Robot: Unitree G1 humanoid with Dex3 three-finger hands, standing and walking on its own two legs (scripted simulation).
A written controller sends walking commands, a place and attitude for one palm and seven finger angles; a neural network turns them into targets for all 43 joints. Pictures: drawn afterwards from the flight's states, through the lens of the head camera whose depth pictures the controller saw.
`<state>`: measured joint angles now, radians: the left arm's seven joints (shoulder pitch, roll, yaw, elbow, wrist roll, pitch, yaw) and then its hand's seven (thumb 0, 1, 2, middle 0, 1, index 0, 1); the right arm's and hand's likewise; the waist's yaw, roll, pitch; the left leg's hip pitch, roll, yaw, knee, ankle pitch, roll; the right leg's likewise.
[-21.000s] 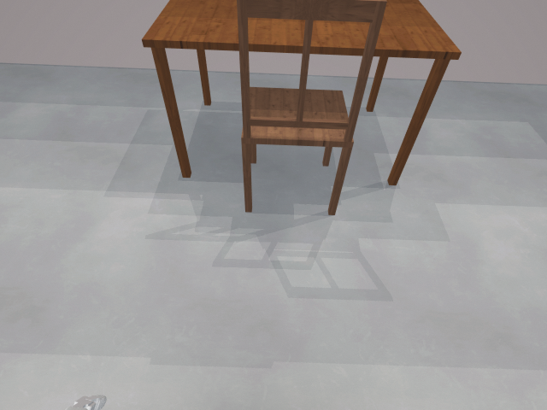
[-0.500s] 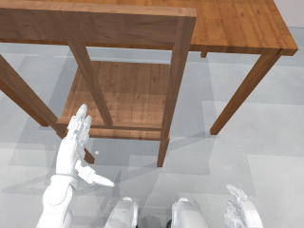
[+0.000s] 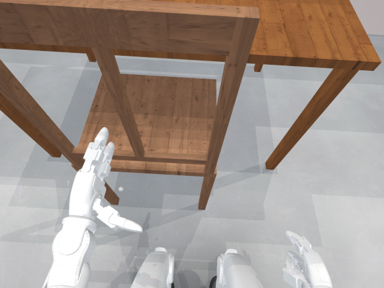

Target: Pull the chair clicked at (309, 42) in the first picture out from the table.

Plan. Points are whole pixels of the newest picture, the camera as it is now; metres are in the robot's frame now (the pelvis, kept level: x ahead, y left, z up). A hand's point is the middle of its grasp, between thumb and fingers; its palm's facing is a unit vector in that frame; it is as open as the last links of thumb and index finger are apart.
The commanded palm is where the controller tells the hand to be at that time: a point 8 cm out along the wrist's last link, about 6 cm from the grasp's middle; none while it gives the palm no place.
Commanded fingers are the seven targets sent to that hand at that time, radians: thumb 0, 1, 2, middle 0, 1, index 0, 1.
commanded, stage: push the fingers through the gap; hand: left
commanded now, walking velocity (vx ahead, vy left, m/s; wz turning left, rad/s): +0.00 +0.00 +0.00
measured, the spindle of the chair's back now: (126, 115) +0.45 +0.16 +0.05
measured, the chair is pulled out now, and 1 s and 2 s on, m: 0.00 0.00 0.00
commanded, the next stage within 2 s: hook a spindle and tug to test in 1.46 s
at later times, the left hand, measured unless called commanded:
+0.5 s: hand (129, 164) +0.35 +0.15 +0.02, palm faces -0.05 -1.00 -0.03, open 17.0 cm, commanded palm +0.34 +0.19 +0.02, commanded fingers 0.00 -0.50 0.30 -0.06 -0.08 -0.06 -0.08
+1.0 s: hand (136, 140) +0.41 +0.14 +0.02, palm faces -0.02 -1.00 -0.05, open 17.0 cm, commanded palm +0.39 +0.19 +0.02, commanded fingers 0.00 -0.50 0.30 -0.06 -0.08 -0.06 -0.08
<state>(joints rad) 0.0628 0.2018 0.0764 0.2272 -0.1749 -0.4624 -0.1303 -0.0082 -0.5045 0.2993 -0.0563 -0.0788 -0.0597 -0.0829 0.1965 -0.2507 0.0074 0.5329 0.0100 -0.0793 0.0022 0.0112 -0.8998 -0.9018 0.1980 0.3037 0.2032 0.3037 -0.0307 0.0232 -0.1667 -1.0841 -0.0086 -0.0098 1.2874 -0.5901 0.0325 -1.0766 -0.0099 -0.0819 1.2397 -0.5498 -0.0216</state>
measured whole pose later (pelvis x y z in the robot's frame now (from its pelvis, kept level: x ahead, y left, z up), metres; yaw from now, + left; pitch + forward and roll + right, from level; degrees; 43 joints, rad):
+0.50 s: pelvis +0.00 +0.01 +0.00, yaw +0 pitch +23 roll -2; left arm -0.17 0.20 0.09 0.40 -0.15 -0.44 -0.10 -0.01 -0.50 0.30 -0.06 -0.08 -0.06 -0.08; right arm 0.21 -0.25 0.01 0.57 0.01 -0.05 0.01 0.01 -0.90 -0.90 0.20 0.30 0.20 0.30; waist -0.05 0.03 -0.16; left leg -1.10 -0.01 0.00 1.29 -0.58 0.04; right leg -1.09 -0.01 -0.07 1.23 -0.53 -0.01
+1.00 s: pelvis -0.01 +0.00 +0.00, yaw -1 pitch +24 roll -2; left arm -0.43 0.23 0.18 0.67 -0.12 -0.48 -0.09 -0.01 -0.50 0.30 -0.06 -0.08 -0.06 -0.08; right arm 0.23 -0.26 0.00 0.60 0.00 -0.02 0.02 0.01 -0.90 -0.90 0.20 0.30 0.20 0.30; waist -0.08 0.03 -0.16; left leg -1.13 0.00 0.01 1.29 -0.57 0.03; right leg -1.14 0.00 -0.07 1.24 -0.53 -0.02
